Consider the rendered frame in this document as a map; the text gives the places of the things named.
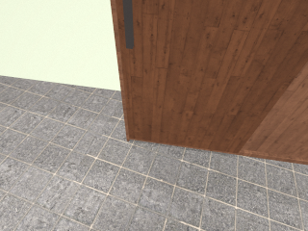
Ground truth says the handle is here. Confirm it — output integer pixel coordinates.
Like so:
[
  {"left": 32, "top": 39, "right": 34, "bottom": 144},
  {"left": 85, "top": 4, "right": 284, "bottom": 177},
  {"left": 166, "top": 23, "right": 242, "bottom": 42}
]
[{"left": 122, "top": 0, "right": 134, "bottom": 49}]

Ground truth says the wardrobe door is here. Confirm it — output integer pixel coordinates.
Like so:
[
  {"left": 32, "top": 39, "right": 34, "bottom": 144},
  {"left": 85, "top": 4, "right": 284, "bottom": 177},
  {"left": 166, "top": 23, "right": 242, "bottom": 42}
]
[
  {"left": 242, "top": 62, "right": 308, "bottom": 159},
  {"left": 115, "top": 0, "right": 308, "bottom": 154}
]

